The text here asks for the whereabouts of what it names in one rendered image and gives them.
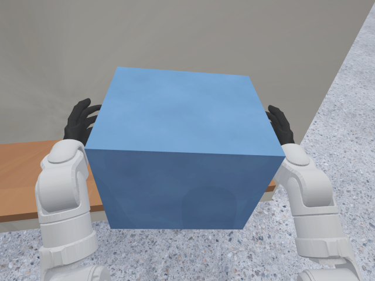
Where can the robot right hand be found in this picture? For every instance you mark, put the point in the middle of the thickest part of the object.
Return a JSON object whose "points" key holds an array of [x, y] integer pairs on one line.
{"points": [[280, 125]]}

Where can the carton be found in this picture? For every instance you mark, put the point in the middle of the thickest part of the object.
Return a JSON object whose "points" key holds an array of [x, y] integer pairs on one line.
{"points": [[181, 150]]}

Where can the robot right forearm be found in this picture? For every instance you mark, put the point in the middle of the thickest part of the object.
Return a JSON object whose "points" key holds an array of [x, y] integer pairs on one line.
{"points": [[320, 235]]}

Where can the robot left upper arm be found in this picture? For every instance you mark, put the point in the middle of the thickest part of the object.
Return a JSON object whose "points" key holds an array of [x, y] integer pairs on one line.
{"points": [[87, 273]]}

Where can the table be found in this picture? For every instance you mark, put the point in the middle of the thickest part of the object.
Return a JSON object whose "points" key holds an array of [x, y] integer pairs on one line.
{"points": [[19, 172]]}

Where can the robot left hand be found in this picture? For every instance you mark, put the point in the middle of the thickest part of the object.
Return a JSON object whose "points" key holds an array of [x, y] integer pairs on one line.
{"points": [[78, 122]]}

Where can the robot left forearm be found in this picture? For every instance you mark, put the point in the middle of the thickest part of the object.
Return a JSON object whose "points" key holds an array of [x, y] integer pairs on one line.
{"points": [[63, 209]]}

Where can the robot right upper arm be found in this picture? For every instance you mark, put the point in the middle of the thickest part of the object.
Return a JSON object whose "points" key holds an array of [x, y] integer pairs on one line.
{"points": [[337, 274]]}

